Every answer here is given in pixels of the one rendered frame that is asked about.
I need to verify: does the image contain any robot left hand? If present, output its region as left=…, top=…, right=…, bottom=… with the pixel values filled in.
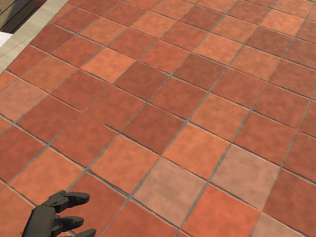
left=21, top=190, right=96, bottom=237

